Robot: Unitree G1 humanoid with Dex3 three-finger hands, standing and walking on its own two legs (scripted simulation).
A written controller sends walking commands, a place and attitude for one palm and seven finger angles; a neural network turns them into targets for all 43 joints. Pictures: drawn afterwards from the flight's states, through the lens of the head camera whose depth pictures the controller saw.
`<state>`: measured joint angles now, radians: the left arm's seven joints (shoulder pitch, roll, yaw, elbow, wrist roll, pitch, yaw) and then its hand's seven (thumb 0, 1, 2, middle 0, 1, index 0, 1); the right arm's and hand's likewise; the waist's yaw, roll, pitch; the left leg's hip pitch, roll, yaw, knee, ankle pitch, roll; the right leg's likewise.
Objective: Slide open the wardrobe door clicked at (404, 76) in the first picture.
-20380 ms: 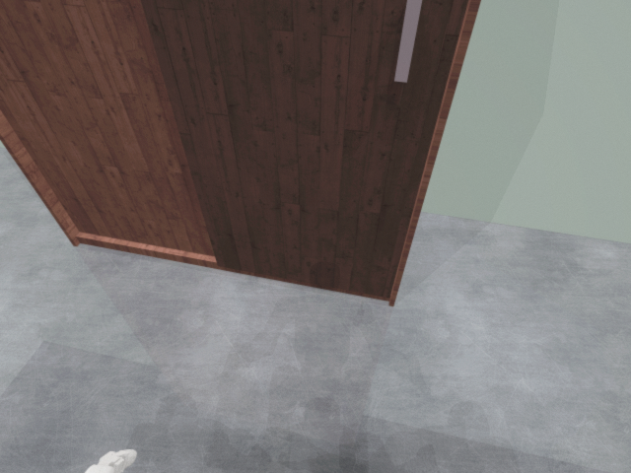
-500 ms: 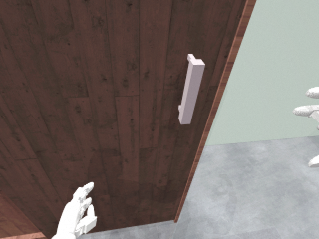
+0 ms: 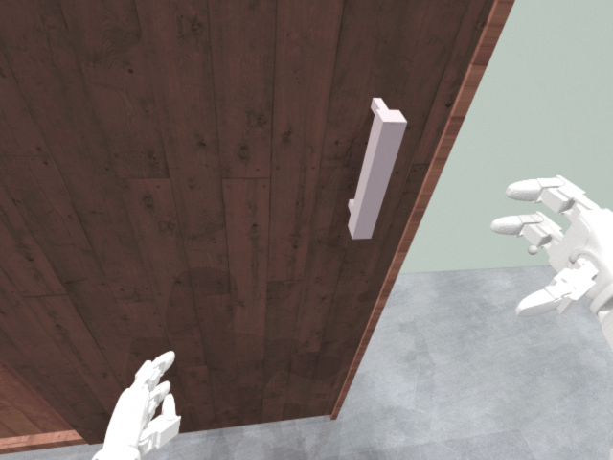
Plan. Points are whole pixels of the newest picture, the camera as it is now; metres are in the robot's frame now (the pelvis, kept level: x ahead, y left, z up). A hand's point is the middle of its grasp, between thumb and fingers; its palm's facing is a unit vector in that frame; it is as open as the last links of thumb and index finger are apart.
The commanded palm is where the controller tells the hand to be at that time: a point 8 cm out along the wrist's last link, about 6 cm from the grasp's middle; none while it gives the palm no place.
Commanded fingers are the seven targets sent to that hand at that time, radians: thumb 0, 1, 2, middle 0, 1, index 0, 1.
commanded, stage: move the hooked fingers beside the handle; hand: right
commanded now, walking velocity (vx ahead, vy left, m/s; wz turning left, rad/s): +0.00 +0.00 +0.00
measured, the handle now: (368, 171) +0.40 -0.05 +0.22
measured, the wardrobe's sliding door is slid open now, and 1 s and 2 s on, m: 0.00 0.00 0.00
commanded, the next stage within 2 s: feel for the door with the fingertips in 1.84 s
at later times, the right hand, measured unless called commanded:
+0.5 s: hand (481, 226) +0.32 -0.17 +0.22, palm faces -0.12 +0.99 -0.10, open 14.0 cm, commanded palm +0.30 -0.21 +0.23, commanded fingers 0.00 0.50 -0.30 0.30 1.20 0.30 1.20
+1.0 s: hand (437, 198) +0.36 -0.13 +0.22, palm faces -0.11 +0.99 -0.06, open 14.0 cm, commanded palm +0.34 -0.17 +0.22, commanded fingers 0.00 0.50 -0.30 0.30 1.20 0.30 1.20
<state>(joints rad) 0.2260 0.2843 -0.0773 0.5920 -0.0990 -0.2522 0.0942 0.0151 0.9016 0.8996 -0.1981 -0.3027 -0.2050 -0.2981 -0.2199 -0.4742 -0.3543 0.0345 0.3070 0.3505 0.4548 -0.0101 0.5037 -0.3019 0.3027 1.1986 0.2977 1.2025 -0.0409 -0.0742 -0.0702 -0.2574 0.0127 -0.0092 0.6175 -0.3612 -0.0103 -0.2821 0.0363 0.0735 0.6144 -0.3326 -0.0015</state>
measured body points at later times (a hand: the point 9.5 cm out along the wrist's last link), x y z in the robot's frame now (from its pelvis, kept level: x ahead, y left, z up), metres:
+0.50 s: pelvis +0.00 +0.01 +0.00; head -0.02 +0.04 +0.45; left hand +0.21 +0.24 -0.06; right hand +0.32 -0.22 +0.22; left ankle -0.02 +0.13 -0.73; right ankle +0.00 -0.12 -0.73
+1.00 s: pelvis +0.00 +0.02 +0.00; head -0.03 +0.04 +0.45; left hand +0.17 +0.25 -0.08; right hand +0.36 -0.18 +0.22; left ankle -0.02 +0.13 -0.73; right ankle +0.00 -0.12 -0.73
